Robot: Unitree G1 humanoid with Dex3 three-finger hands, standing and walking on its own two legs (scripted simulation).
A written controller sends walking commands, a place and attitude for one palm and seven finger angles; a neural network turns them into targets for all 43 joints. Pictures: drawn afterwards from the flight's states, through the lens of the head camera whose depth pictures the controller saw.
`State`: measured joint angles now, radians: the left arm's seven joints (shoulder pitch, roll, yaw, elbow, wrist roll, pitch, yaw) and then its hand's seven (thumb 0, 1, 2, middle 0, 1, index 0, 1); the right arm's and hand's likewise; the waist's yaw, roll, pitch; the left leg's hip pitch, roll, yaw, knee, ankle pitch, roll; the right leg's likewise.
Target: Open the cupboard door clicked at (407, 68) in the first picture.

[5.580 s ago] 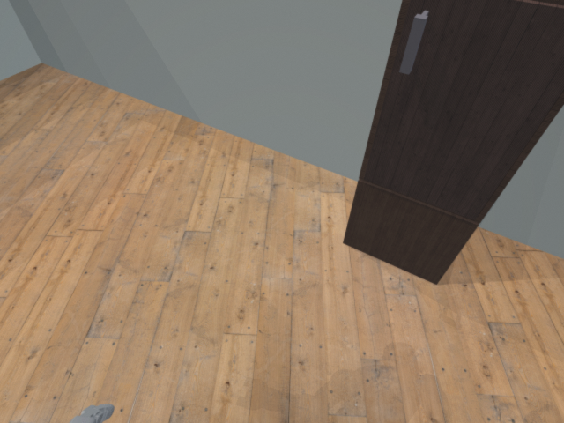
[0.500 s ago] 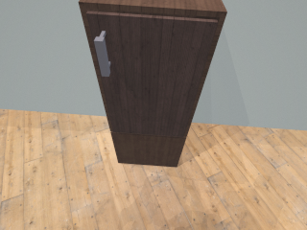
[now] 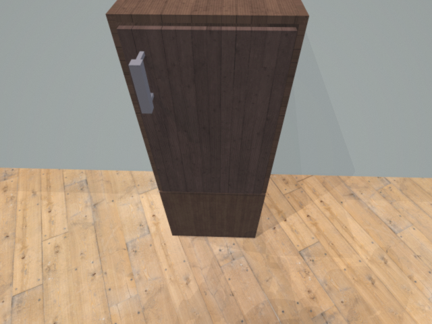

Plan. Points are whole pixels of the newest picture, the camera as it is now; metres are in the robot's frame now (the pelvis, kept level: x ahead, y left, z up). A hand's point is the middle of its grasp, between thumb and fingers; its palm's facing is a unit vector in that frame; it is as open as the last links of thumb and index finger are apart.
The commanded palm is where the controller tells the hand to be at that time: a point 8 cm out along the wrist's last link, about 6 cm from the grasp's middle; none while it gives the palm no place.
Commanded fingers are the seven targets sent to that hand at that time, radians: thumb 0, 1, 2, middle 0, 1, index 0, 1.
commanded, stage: look again from close up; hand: left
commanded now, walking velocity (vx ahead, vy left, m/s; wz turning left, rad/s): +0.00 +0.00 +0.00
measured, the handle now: (144, 82) +0.58 +0.20 +0.14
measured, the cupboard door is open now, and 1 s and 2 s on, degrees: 0 0 0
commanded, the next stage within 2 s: shuffle to correct the standing spot in 0.36 s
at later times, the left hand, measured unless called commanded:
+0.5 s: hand out of the picture +0.02 +0.14 -0.16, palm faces +0.01 -0.97 -0.23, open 7.3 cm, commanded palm none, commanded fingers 0.00 0.90 0.90 -0.20 -0.30 -0.20 -0.30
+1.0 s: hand out of the picture +0.07 +0.15 -0.17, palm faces +0.03 -0.97 -0.23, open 7.4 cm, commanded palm none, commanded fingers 0.00 0.90 0.90 -0.20 -0.30 -0.20 -0.30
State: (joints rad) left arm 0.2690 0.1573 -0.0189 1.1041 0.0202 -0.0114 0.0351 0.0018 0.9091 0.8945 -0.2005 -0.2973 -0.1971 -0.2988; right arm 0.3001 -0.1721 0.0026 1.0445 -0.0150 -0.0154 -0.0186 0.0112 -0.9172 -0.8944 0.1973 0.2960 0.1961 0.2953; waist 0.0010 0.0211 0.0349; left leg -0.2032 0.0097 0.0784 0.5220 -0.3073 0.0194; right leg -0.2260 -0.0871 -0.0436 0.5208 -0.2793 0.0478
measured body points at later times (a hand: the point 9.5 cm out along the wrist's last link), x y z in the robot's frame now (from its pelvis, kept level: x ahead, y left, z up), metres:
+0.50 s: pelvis +0.00 -0.04 +0.00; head +0.02 -0.06 +0.45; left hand +0.02 +0.19 -0.15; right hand +0.01 -0.26 -0.17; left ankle -0.02 +0.10 -0.73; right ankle +0.00 -0.15 -0.73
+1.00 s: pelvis +0.05 -0.03 +0.00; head +0.09 -0.03 +0.45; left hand +0.07 +0.21 -0.16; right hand +0.04 -0.24 -0.16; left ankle -0.01 +0.10 -0.73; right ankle +0.00 -0.15 -0.73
